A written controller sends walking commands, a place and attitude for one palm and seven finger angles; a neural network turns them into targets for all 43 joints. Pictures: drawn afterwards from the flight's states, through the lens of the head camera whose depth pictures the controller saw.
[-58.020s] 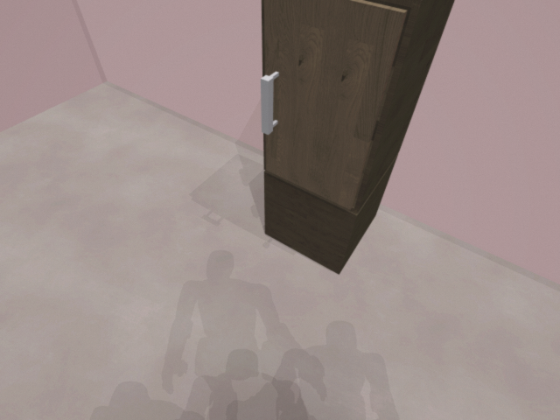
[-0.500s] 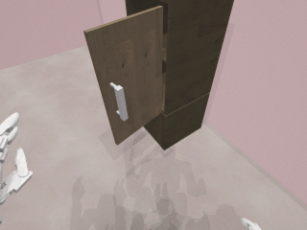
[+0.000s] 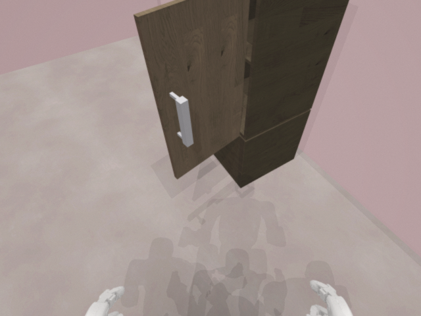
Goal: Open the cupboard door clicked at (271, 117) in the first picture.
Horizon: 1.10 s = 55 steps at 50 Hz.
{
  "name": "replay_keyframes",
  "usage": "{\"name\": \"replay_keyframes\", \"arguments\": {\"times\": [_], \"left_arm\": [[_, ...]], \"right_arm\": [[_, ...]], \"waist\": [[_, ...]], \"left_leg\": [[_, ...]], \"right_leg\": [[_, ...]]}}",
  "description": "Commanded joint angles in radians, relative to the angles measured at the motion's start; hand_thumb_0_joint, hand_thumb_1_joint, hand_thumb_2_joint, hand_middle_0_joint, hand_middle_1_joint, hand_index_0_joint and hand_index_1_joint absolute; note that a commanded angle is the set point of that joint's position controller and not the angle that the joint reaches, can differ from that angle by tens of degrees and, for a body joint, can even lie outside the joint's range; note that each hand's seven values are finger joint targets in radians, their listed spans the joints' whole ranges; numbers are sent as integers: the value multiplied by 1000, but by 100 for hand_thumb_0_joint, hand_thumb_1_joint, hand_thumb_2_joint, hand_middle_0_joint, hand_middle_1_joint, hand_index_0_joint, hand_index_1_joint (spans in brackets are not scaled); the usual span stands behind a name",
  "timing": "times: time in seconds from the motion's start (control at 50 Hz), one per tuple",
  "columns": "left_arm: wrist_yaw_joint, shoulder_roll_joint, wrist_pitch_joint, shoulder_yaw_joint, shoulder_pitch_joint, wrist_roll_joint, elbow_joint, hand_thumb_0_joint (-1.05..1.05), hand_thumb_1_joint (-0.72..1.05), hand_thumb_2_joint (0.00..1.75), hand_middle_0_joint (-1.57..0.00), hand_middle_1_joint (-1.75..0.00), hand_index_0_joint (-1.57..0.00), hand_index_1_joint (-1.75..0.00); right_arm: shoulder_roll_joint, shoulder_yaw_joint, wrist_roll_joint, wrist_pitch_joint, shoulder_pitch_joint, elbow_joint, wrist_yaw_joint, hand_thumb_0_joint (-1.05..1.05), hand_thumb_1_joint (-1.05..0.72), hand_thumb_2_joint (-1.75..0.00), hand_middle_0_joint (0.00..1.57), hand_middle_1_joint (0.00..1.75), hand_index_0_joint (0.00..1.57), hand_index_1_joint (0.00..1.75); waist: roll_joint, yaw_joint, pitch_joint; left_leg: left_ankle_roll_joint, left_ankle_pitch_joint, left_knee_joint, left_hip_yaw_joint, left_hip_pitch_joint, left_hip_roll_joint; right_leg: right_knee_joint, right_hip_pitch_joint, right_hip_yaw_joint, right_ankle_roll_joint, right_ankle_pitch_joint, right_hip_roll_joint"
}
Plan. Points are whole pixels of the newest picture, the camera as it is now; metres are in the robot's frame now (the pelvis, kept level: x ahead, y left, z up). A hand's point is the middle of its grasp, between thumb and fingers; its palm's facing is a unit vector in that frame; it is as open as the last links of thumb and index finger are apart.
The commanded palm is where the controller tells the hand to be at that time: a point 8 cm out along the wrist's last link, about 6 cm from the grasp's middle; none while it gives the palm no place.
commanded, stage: let the arm hang, fingers relaxed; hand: left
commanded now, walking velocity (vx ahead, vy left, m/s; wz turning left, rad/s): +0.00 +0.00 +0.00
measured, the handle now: (180, 119) +0.63 +0.13 -0.04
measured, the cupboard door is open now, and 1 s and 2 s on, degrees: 100 100 100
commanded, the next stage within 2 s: look to check the result in 0.88 s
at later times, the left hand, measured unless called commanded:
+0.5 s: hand out of the picture -0.05 +0.23 -0.16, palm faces +0.03 -0.97 -0.23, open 7.4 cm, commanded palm none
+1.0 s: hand out of the picture -0.08 +0.19 -0.16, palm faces +0.03 -0.99 -0.16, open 7.4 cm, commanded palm none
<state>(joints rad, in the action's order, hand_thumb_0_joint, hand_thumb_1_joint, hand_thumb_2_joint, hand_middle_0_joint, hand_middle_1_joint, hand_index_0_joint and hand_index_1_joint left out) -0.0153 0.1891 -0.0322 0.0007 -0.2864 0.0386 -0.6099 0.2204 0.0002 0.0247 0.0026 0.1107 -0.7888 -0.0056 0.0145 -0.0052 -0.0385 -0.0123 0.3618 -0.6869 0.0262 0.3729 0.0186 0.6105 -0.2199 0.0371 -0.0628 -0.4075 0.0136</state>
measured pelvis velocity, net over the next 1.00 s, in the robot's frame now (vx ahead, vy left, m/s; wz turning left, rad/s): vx -0.04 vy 0.04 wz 0.00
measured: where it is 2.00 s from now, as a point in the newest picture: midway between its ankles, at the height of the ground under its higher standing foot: outside the picture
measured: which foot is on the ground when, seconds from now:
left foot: down 0.00-1.00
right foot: down 0.00-1.00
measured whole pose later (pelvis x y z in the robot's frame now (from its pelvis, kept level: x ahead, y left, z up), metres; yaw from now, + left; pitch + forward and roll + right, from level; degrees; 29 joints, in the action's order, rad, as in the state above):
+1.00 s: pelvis -0.04 +0.04 +0.01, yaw +0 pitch -2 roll +0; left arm -0.03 0.12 -0.01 0.00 -0.33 0.01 -1.16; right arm 0.13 -0.01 0.02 0.01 0.32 -1.14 -0.04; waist 0.01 0.01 -0.05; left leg -0.04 0.13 -0.42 0.03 0.26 0.02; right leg 0.43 -0.15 0.03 -0.01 -0.25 0.01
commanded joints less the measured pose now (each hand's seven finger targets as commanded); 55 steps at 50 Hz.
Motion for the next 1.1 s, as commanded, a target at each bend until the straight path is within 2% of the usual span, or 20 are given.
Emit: {"name": "replay_keyframes", "arguments": {"times": [0.0, 0.02, 0.04, 0.06, 0.08, 0.1, 0.12, 0.14, 0.18, 0.24, 0.26, 0.38, 0.5, 0.56, 0.64, 0.72, 0.86, 0.94, 0.96, 1.08], "left_arm": [[-30, 188, 41, -70, -35, -7, -63, 0, 90, 90, -20, -30, -20, -30], [-29, 186, 42, -64, -14, -13, -98, 0, 90, 90, -20, -30, -20, -30], [-27, 174, 43, -58, -11, -22, -133, 0, 90, 90, -20, -30, -20, -30], [-30, 137, 40, -67, -32, -21, -155, 0, 90, 90, -20, -30, -20, -30], [-33, 102, 36, -58, -64, -25, -185, 0, 90, 90, -20, -30, -20, -30], [-34, 92, 29, -48, -77, -20, -226, 0, 90, 90, -20, -30, -20, -30], [-26, 99, 26, -45, -56, -23, -258, 0, 90, 90, -20, -30, -20, -30], [-20, 109, 27, -46, -41, -26, -289, 0, 90, 90, -20, -30, -20, -30], [-15, 106, 30, -39, -33, -28, -338, 0, 90, 90, -20, -30, -20, -30], [-12, 95, 34, -30, -46, -31, -399, 0, 90, 90, -20, -30, -20, -30], [-12, 91, 34, -28, -47, -31, -415, 0, 90, 90, -20, -30, -20, -30], [-12, 79, 34, -25, -63, -31, -481, 0, 90, 90, -20, -30, -20, -30], [-17, 63, 29, -21, -76, -29, -509, 0, 90, 90, -20, -30, -20, -30], [-19, 61, 30, -23, -85, -28, -510, 0, 90, 90, -20, -30, -20, -30], [-19, 50, 29, -26, -86, -28, -509, 0, 90, 90, -20, -30, -20, -30], [-19, 42, 31, -27, -94, -27, -511, 0, 90, 90, -20, -30, -20, -30], [-21, 32, 41, -26, -110, -28, -518, 0, 90, 90, -20, -30, -20, -30], [-22, 28, 42, -22, -109, -31, -526, 0, 90, 90, -20, -30, -20, -30], [-23, 27, 44, -22, -116, -30, -526, 0, 90, 90, -20, -30, -20, -30], [-25, 21, 44, -18, -115, -31, -536, 0, 90, 90, -20, -30, -20, -30]], "right_arm": [[65, -41, 0, 16, 17, 40, -15, 0, -90, -90, 20, 30, 20, 30], [55, -39, -1, 20, 50, 9, -16, 0, -90, -90, 20, 30, 20, 30], [53, -37, -1, 16, 80, -19, -18, 0, -90, -90, 20, 30, 20, 30], [75, -43, 2, 10, 104, -34, -23, 0, -90, -90, 20, 30, 20, 30], [84, -43, 4, 9, 120, -50, -30, 0, -90, -90, 20, 30, 20, 30], [84, -39, 4, 16, 114, -71, -31, 0, -90, -90, 20, 30, 20, 30], [71, -34, 0, 19, 86, -84, -33, 0, -90, -90, 20, 30, 20, 30], [56, -30, -2, 19, 91, -104, -34, 0, -90, -90, 20, 30, 20, 30], [58, -28, -5, 18, 124, -136, -37, 0, -90, -90, 20, 30, 20, 30], [73, -27, -7, 7, 151, -179, -39, 0, -90, -90, 20, 30, 20, 30], [73, -28, -8, 7, 154, -190, -39, 0, -90, -90, 20, 30, 20, 30], [66, -21, -4, -2, 191, -257, -36, 0, -90, -90, 20, 30, 20, 30], [35, -19, -1, 2, 218, -299, -35, 0, -90, -90, 20, 30, 20, 30], [28, -21, -2, 3, 236, -308, -34, 0, -90, -90, 20, 30, 20, 30], [12, -23, 1, 2, 249, -318, -34, 0, -90, -90, 20, 30, 20, 30], [4, -25, 1, 1, 257, -320, -35, 0, -90, -90, 20, 30, 20, 30], [-5, -27, -3, 1, 269, -319, -37, 0, -90, -90, 20, 30, 20, 30], [-14, -24, -4, 0, 268, -326, -37, 0, -90, -90, 20, 30, 20, 30], [-6, -24, -6, 0, 264, -322, -38, 0, -90, -90, 20, 30, 20, 30], [-11, -23, -6, 0, 258, -326, -39, 0, -90, -90, 20, 30, 20, 30]], "waist": [[-81, -2, 84], [12, 18, 72], [83, 30, 75], [135, 24, 99], [187, 11, 115], [174, 2, 71], [189, 2, 12], [198, 9, -6], [125, 15, -16], [50, 10, 15], [26, 9, 1], [-11, 6, -13], [-14, 2, -95], [-27, 1, -103], [12, 5, -95], [10, 6, -84], [-11, 12, -55], [17, 16, -58], [-3, 14, -63], [-1, 18, -68]], "left_leg": [[4, 11, 15, -17, 20, -6], [3, -103, 102, -13, -62, -11], [-8, -348, 169, -37, -175, -34], [-36, -551, 164, -107, -269, -94], [-73, -588, 164, -160, -277, -153], [-76, -436, 188, -153, -209, -160], [-57, -334, 206, -139, -170, -131], [-46, -292, 229, -136, -158, -119], [-39, -269, 252, -136, -162, -123], [-45, -222, 301, -150, -180, -130], [-45, -197, 314, -150, -179, -129], [-44, -99, 385, -161, -156, -127], [-41, -15, 424, -160, -107, -118], [-40, -4, 420, -153, -101, -114], [-39, 24, 432, -162, -95, -113], [-41, 25, 430, -163, -90, -113], [-36, -61, 381, -131, -140, -101], [-35, -90, 375, -132, -146, -101], [-35, -106, 365, -125, -154, -103], [-33, -128, 359, -122, -162, -103]], "right_leg": [[-112, 221, -184, -74, 1032, -234], [-108, 163, -157, -56, 921, -208], [-100, 85, -132, -23, 781, -173], [-94, 18, -97, 11, 605, -121], [-140, 10, -77, 30, 399, -90], [-210, 34, -84, 29, 238, -78], [-247, 21, -96, 21, 240, -87], [-250, 23, -97, 13, 256, -95], [-266, 43, -100, 6, 268, -97], [-282, 71, -89, 8, 216, -91], [-289, 62, -85, 8, 186, -87], [-289, 62, -78, 11, 130, -89], [-290, 17, -85, 15, 88, -86], [-292, 0, -86, 16, 66, -85], [-279, -10, -85, 17, 62, -81], [-275, -10, -87, 15, 69, -81], [-296, -28, -97, 11, 79, -90], [-299, -29, -101, 10, 97, -95], [-302, -35, -99, 9, 102, -93], [-306, -34, -95, 11, 113, -99]]}}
